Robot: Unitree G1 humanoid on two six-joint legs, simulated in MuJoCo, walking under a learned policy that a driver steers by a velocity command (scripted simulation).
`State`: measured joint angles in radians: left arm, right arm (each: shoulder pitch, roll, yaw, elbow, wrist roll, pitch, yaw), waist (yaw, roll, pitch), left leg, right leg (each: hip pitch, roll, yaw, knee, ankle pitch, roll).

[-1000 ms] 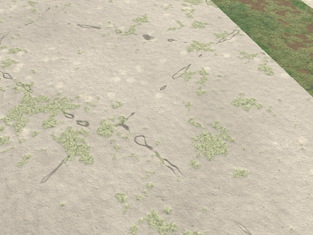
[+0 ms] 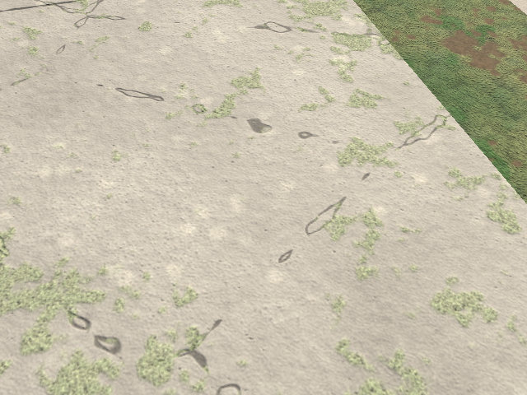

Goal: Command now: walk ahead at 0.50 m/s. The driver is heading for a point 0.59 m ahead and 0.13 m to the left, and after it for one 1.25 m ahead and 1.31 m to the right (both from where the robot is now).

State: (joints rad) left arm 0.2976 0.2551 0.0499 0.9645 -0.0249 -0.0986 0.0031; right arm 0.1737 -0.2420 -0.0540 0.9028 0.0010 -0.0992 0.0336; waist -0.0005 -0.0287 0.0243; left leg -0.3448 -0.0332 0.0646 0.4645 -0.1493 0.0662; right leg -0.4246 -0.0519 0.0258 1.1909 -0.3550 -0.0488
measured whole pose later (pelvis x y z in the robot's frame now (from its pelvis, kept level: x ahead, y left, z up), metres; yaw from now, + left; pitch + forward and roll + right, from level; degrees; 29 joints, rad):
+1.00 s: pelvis +0.55 -0.01 -0.02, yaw +10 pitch +2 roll -1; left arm 0.39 0.23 0.07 1.05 -0.02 -0.06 0.01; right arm 0.01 -0.21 -0.06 0.83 0.02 -0.07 0.04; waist 0.04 0.01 0.03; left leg -0.51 0.03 0.05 0.55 -0.08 0.10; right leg 0.10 -0.05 -0.21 0.38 -0.46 0.03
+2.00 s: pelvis +1.10 -0.04 +0.00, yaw -22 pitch +3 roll +0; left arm 0.35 0.26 0.09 0.83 -0.02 -0.05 0.02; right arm -0.04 -0.26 -0.06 0.78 0.01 -0.12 0.02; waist 0.09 0.04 0.01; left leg -0.54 0.01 -0.07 0.48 0.01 -0.02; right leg -0.08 0.10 0.19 0.42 -0.37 -0.07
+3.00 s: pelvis +1.53 -0.37 +0.00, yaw -58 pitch +3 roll +0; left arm 0.37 0.29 0.08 0.70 -0.02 -0.04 0.01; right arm 0.01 -0.29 -0.04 0.70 0.00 -0.10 0.03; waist 0.08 0.05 0.01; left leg -0.57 0.02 -0.08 0.52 0.01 -0.04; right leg -0.10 0.11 0.19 0.44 -0.36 -0.07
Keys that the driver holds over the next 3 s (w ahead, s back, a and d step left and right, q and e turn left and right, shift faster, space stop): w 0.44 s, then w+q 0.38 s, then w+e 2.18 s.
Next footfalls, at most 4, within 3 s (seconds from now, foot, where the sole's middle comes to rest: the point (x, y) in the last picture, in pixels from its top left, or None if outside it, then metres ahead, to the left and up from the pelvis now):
0.42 right None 0.41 -0.15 -0.77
1.00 left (217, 313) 0.69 0.13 -0.77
1.56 right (299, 223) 1.00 -0.10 -0.77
2.04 left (263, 146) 1.34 0.01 -0.77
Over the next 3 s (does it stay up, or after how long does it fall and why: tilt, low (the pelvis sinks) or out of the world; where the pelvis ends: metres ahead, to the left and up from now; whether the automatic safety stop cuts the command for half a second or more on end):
stays up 1.53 -0.37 0.00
